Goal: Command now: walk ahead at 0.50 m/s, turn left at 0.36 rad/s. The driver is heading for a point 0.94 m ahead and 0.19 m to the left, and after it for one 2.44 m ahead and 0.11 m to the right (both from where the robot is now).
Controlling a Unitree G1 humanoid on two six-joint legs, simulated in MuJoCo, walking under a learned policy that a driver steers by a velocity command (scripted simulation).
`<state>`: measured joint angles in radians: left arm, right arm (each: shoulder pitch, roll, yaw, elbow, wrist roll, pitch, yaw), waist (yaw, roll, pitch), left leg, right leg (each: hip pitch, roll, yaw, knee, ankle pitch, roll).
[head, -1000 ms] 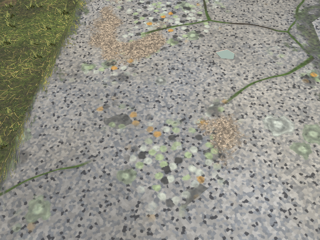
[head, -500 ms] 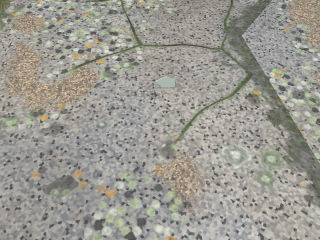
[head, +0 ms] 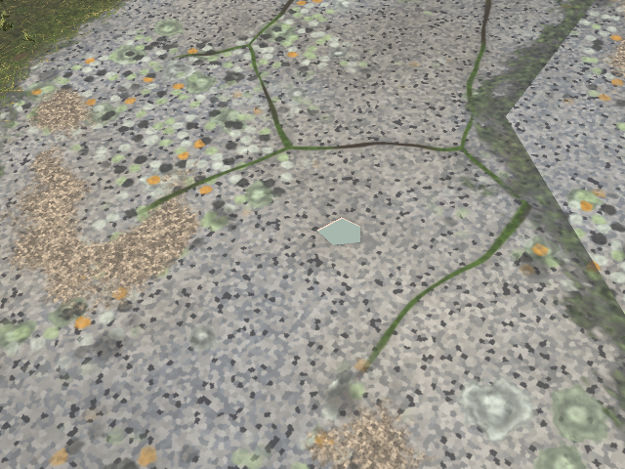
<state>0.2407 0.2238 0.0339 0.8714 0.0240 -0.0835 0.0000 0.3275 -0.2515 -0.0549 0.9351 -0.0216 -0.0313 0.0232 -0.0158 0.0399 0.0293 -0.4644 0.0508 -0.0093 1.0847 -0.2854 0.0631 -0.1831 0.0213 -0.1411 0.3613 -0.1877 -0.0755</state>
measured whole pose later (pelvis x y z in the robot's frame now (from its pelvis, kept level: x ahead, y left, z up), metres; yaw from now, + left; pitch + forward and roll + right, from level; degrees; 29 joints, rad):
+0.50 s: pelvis +0.26 +0.06 -0.01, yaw +17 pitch +0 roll +0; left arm 0.25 0.23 0.04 0.86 0.03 -0.07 0.00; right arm 0.21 -0.27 -0.08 0.87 -0.01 -0.02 0.01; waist 0.01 -0.01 0.07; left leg -0.29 -0.13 0.06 0.48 -0.20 0.14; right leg -0.41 -0.08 -0.02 1.23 -0.35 0.00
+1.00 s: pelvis +0.54 +0.10 -0.02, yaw +25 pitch +0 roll +0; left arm 0.16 0.25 0.04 0.80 0.03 -0.06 -0.01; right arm 0.37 -0.27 -0.05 0.93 -0.02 -0.06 0.00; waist -0.03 0.03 0.05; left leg -0.25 -0.08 -0.06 1.10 -0.38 0.09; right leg -0.35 0.03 -0.07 0.53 -0.18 -0.07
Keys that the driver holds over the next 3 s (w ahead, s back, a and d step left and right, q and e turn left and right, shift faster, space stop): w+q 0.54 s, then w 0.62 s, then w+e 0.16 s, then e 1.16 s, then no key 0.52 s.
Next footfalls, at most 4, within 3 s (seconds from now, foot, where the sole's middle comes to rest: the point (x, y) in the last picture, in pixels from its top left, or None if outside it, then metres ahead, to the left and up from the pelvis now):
0.36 left None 0.32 0.12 -0.78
0.90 right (307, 391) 0.67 0.07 -0.78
1.42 left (192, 329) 0.85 0.36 -0.78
1.90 right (281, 315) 0.88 0.14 -0.78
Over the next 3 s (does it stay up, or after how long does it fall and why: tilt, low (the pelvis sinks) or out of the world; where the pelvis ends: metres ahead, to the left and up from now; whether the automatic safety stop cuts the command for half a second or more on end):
stays up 0.77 0.23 0.00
